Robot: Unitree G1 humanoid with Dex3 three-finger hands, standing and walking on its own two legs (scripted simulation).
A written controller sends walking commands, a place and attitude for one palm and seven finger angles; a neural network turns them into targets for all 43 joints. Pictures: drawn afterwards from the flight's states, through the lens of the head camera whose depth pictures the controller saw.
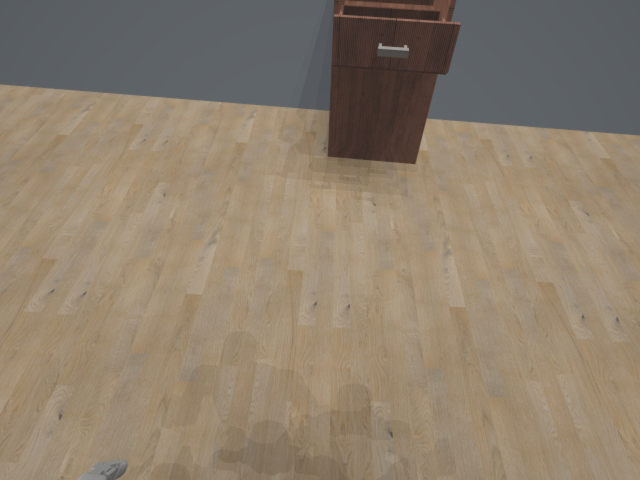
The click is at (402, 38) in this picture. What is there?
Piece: drawer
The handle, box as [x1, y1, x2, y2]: [377, 43, 408, 57]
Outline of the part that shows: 379,43 377,55 407,57 408,48 406,47 406,45 404,45 403,48 382,46 381,43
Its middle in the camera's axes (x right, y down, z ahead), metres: +0.24 -0.64 +1.31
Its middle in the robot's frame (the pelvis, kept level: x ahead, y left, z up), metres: +1.41 -0.18 -0.06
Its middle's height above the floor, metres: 0.70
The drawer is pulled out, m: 0.30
